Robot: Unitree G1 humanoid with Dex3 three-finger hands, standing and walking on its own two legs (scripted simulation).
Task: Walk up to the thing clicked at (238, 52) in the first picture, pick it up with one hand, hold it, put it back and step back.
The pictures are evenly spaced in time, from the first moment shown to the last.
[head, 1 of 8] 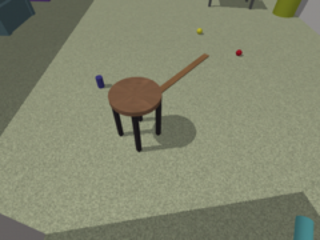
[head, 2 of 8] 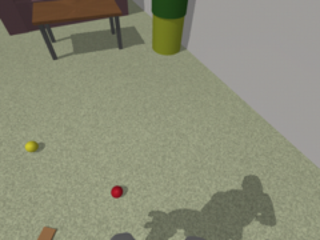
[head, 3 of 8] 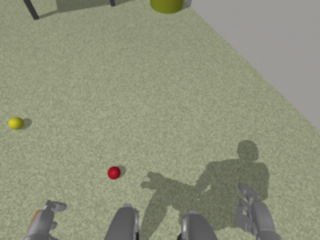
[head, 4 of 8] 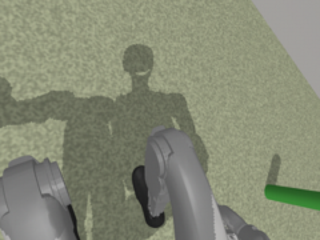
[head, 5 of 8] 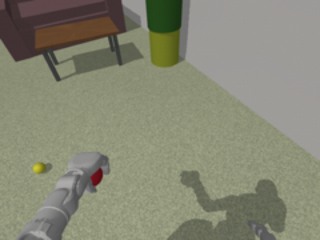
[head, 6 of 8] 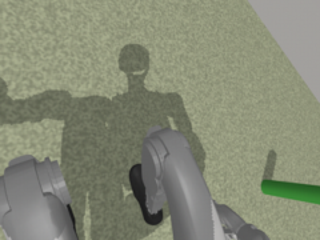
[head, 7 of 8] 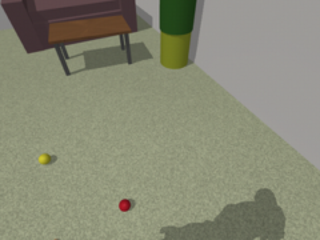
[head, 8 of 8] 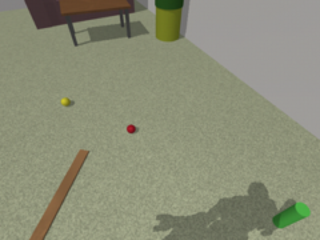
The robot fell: no
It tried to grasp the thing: yes
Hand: left
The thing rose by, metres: 0.68
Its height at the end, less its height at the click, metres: +0.00
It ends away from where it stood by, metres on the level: 0.01
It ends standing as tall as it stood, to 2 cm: yes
